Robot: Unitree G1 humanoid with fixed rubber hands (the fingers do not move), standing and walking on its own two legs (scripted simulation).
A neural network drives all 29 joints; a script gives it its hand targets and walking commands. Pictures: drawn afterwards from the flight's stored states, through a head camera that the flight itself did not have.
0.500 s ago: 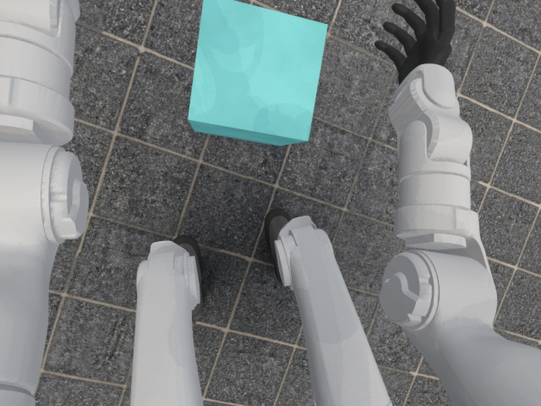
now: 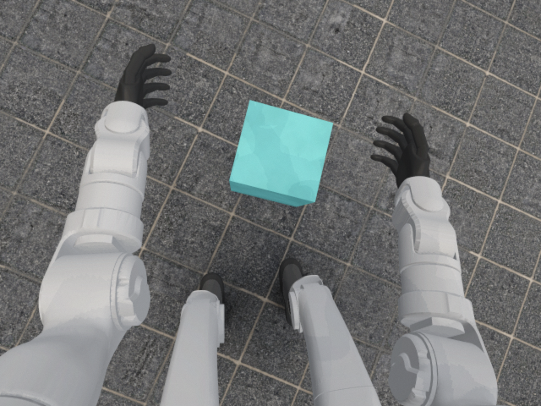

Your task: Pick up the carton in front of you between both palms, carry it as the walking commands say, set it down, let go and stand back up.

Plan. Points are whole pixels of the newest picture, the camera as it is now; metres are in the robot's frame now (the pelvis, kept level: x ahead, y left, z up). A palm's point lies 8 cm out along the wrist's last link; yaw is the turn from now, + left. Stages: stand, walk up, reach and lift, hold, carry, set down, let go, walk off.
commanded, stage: let go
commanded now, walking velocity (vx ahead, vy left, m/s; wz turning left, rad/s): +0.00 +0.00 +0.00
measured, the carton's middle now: (276, 160) +0.50 -0.11 -0.55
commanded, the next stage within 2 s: stand in 1.26 s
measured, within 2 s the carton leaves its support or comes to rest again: neither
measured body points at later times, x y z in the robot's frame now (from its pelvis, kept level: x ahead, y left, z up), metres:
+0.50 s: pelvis +0.07 -0.02 +0.08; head +0.19 -0.01 +0.52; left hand +0.37 +0.17 -0.02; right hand +0.25 -0.27 +0.01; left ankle +0.05 +0.11 -0.64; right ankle +0.07 -0.14 -0.64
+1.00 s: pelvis +0.09 +0.00 +0.10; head +0.10 +0.00 +0.55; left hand +0.26 +0.23 +0.03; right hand +0.26 -0.24 +0.03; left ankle +0.05 +0.11 -0.64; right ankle +0.07 -0.14 -0.64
